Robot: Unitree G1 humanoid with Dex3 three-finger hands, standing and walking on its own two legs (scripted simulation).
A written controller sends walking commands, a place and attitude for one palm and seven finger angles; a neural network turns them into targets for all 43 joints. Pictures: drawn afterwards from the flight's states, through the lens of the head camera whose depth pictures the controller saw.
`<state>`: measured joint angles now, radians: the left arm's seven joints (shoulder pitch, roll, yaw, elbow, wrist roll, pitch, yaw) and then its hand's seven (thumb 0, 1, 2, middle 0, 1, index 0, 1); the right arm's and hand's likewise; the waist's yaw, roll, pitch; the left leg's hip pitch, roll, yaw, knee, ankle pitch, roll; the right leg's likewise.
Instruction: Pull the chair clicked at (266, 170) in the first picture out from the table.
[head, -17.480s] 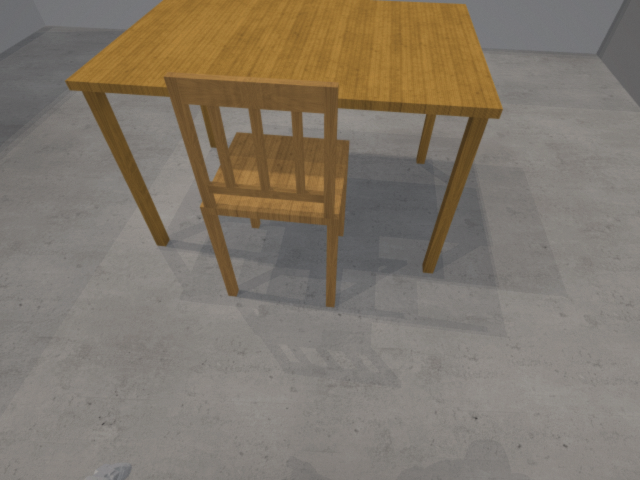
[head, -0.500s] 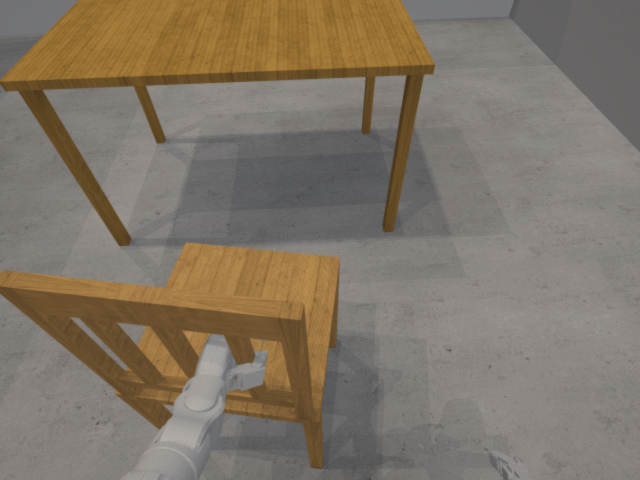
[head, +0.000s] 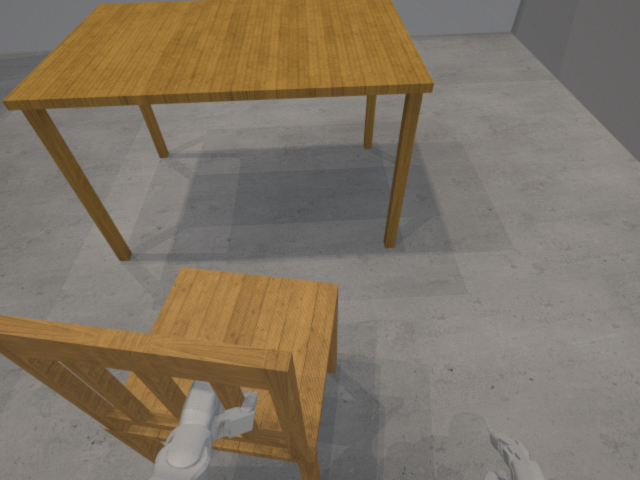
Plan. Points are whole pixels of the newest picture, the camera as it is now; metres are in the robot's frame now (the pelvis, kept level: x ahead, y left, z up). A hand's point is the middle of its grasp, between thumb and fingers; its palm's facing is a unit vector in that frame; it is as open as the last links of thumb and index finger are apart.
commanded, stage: stop walking, hand still on the chair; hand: left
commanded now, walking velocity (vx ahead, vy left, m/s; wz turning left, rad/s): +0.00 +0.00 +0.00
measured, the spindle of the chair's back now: (173, 398) +0.25 +0.24 -0.10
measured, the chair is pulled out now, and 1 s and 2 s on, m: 0.64 0.64 0.64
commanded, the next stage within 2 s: open the thumb and straighten the fingers in 0.04 s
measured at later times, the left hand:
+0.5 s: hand (235, 407) +0.23 +0.14 -0.07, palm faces -0.01 -0.99 -0.17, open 10.9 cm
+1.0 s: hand (235, 422) +0.21 +0.13 -0.08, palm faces -0.03 -0.99 -0.15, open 17.4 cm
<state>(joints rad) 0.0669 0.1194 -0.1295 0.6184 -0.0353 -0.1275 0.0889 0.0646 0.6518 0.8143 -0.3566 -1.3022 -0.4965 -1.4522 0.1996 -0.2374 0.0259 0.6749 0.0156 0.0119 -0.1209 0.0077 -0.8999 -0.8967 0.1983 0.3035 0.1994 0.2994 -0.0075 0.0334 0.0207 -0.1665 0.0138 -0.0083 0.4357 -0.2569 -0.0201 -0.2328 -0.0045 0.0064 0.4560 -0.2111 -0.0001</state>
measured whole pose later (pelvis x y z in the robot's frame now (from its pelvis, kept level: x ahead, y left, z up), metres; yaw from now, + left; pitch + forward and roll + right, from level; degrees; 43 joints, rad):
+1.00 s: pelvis +0.01 +0.00 -0.05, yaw +3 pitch +11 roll -1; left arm 0.36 0.18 -0.12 -0.03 -0.05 0.20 0.03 -0.02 -0.54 0.21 -0.02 -0.07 -0.02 -0.07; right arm 0.27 -0.25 0.04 0.49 0.03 -0.12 -0.08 0.01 -0.90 -0.90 0.20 0.30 0.20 0.30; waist -0.04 0.06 -0.14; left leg -0.64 -0.01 -0.07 0.95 -0.50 -0.02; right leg -0.66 -0.03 -0.05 0.92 -0.45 0.00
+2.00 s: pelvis +0.00 +0.01 -0.08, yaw +3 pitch +13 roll -2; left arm 0.93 0.14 -0.14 -0.44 -0.09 -0.04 0.01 -0.03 -0.53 0.22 -0.01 0.00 -0.01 -0.01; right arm 0.29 -0.19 -0.01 0.39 0.04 -0.16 -0.10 0.01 -0.90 -0.90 0.20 0.30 0.20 0.30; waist 0.01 0.04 -0.21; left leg -0.79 -0.01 -0.08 1.13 -0.58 -0.01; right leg -0.80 -0.03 -0.06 1.08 -0.51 0.01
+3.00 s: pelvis +0.03 +0.01 -0.01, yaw +2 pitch -3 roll +0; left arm 0.56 0.35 0.28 -0.45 -0.05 -0.03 0.17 0.00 0.47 0.70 -0.15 -0.22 -0.15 -0.22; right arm 0.21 -0.21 0.02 0.63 0.02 -0.16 -0.11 0.01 -0.90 -0.90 0.20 0.30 0.20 0.30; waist 0.06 0.08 -0.03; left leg -0.15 0.00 -0.04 0.56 -0.36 -0.01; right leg -0.19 -0.02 -0.03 0.55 -0.32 0.01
